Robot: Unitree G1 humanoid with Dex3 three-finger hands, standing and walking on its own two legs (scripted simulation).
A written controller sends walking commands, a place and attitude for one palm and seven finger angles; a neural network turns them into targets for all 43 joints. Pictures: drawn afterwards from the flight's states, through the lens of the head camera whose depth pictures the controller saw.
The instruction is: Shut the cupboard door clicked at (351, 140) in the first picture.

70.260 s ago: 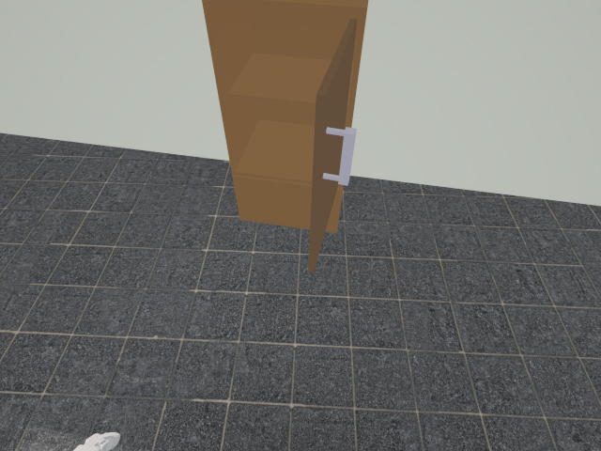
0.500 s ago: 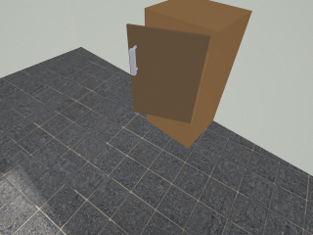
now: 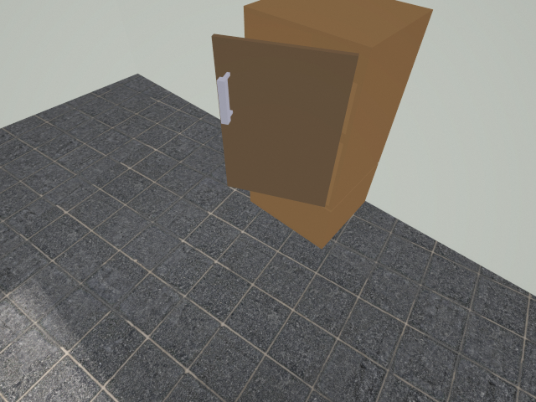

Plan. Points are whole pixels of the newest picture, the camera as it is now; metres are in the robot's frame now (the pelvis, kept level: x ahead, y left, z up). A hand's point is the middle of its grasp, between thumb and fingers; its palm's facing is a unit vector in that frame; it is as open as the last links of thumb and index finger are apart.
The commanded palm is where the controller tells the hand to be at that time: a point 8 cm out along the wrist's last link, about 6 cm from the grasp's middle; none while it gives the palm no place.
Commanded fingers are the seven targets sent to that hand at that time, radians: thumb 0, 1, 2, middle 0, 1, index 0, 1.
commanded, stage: look to check the result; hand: left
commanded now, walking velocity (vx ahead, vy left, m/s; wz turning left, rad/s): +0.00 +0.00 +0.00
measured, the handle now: (226, 98) +0.95 +0.17 -0.05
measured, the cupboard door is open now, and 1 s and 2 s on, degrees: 25 25 25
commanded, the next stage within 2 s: walk to a spot facing it in 0.16 s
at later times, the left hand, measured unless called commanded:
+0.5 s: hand out of the picture +0.03 +0.19 -0.18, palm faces +0.08 -0.97 -0.23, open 7.4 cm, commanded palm none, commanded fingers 0.00 0.90 0.90 -0.20 -0.30 -0.20 -0.30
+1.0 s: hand out of the picture +0.04 +0.23 -0.16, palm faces +0.34 -0.90 -0.26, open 7.4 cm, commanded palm none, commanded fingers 0.00 0.90 0.90 -0.20 -0.30 -0.20 -0.30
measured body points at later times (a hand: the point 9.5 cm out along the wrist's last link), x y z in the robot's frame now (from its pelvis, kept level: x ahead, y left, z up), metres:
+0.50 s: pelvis +0.01 -0.01 -0.01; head +0.03 +0.00 +0.44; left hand +0.02 +0.24 -0.16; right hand +0.04 -0.25 -0.16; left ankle +0.03 +0.09 -0.74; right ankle -0.01 -0.13 -0.75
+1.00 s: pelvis +0.01 -0.01 +0.00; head +0.05 +0.01 +0.44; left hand +0.02 +0.27 -0.14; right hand +0.12 -0.24 -0.15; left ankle +0.02 +0.09 -0.75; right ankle +0.05 -0.16 -0.71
